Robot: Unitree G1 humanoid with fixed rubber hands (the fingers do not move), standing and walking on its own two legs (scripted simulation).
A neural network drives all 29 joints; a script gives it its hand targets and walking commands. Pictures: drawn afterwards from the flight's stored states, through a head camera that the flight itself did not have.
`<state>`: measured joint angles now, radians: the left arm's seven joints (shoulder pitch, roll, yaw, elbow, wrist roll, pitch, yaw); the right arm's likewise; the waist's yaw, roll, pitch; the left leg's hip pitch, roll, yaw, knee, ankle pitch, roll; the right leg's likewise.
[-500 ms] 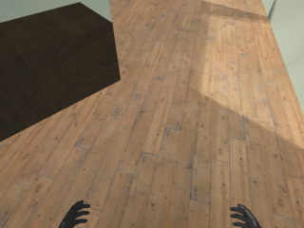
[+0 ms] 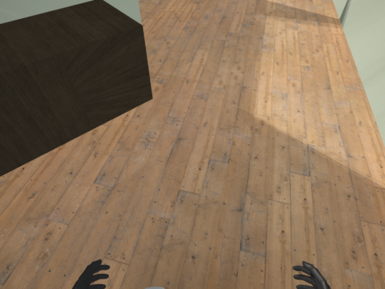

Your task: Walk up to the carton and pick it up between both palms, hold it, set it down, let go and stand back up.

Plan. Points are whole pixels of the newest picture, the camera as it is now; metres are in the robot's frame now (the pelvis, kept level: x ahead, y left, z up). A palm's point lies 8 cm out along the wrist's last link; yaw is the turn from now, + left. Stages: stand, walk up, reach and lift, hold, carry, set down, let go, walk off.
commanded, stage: stand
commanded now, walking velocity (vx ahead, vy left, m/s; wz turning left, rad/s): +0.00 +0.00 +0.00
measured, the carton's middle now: out of the picture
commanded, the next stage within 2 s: walk up in 1.42 s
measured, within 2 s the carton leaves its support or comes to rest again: neither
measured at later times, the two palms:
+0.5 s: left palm out of the picture +0.11 +0.24 -0.11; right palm out of the picture +0.12 -0.27 -0.10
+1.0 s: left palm out of the picture +0.09 +0.25 -0.12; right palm out of the picture +0.10 -0.27 -0.10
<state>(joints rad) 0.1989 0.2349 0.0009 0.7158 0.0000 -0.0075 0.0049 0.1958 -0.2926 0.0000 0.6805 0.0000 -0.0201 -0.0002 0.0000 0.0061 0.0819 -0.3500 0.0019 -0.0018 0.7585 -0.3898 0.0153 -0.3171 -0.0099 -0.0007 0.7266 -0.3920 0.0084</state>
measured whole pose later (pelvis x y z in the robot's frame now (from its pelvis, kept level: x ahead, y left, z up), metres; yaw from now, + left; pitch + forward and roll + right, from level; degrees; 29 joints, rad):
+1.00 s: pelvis +0.00 +0.00 +0.00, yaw +0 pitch -1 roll -1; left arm 0.20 0.24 0.00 0.82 0.00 -0.01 0.01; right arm 0.20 -0.30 0.00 0.81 0.00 -0.03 0.00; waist 0.00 0.01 0.08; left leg -0.35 0.00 0.00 0.76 -0.39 0.02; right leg -0.32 -0.01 0.00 0.73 -0.39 0.01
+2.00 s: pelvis -0.02 +0.07 +0.00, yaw +15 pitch -3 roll -2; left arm 0.20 0.40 0.07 0.88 0.00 -0.06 0.01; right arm 0.20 -0.43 -0.03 0.87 0.00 0.01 0.12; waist 0.00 0.01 0.07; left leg -0.44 0.00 0.00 0.77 -0.29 0.05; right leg -0.40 -0.10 -0.09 1.04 -0.46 0.03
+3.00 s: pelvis +0.10 +0.25 +0.02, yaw +35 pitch -2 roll +0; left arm 0.20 0.40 0.07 0.88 0.00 -0.08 -0.04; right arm 0.21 -0.40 -0.03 0.85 0.00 -0.04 0.08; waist 0.00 0.02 0.06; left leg -0.25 -0.08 -0.01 0.56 -0.27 0.07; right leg -0.49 -0.08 -0.10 0.94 -0.42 0.02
